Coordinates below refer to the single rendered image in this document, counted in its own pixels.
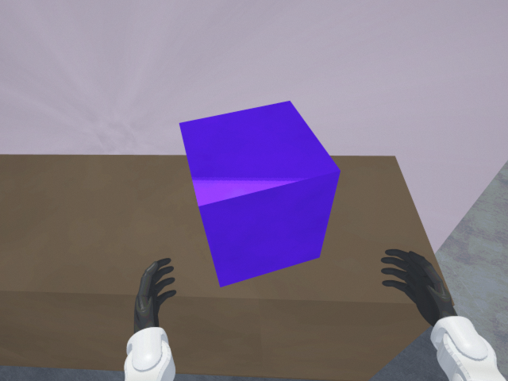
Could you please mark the pedestal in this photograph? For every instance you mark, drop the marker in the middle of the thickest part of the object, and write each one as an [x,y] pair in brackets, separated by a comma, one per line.
[77,233]

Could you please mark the robot left hand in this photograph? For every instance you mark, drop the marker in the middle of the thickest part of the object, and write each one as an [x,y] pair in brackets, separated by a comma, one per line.
[147,303]

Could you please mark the right robot forearm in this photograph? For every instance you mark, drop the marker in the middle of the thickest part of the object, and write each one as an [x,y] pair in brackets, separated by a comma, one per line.
[462,353]

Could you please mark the robot right hand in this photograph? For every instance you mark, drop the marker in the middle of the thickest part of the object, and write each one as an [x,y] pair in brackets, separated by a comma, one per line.
[423,285]

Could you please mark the left robot forearm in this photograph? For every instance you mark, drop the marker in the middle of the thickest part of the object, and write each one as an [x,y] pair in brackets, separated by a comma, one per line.
[149,356]

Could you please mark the carton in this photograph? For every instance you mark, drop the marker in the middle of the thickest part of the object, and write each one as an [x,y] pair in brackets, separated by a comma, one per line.
[265,187]

